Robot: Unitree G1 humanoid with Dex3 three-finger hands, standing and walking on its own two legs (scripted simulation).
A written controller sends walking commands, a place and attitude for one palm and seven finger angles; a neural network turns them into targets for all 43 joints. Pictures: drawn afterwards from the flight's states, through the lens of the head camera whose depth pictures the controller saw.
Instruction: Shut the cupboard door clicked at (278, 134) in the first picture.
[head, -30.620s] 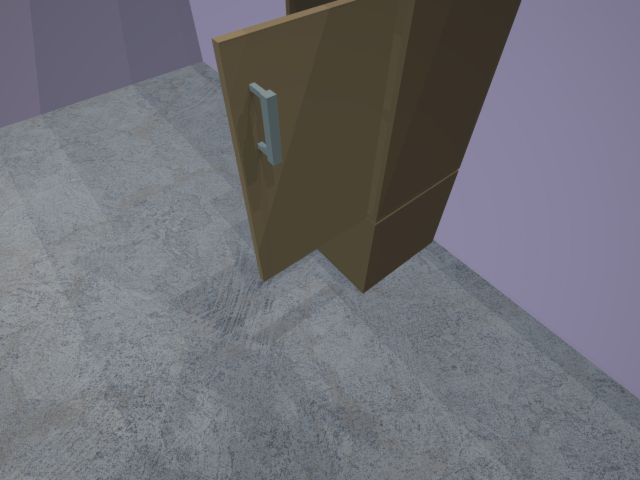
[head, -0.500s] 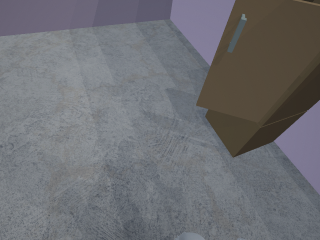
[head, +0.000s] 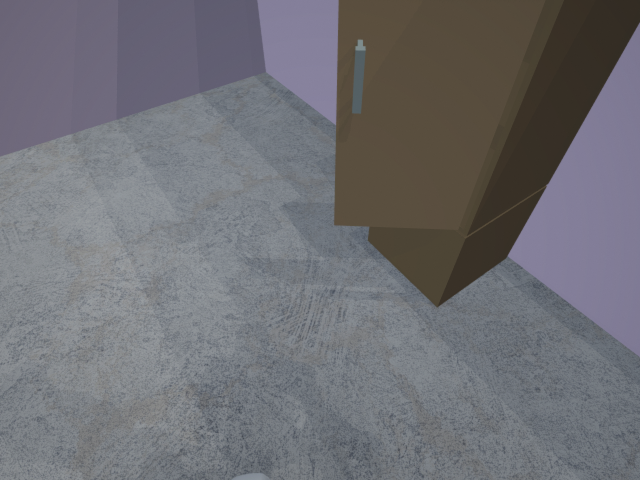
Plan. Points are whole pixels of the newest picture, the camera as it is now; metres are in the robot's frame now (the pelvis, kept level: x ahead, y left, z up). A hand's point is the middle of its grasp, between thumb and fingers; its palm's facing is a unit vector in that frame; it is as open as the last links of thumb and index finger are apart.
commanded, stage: take the last steps up to it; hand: left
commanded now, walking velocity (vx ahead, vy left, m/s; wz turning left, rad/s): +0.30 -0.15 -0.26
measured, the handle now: (358, 77) +0.81 -0.05 +0.11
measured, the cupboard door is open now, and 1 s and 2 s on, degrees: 51 51 51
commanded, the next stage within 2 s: come to a stop and stand still in 0.86 s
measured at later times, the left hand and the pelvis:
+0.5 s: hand (236, 418) +0.24 +0.15 -0.17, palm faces -0.20 -0.96 -0.17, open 7.4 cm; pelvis +0.13 -0.03 +0.00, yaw -9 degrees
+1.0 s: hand (312, 381) +0.32 +0.03 -0.20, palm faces -0.05 -0.99 -0.14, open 7.3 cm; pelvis +0.31 -0.14 -0.02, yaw -6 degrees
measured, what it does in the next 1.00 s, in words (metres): walks ahead: left foot, then right foot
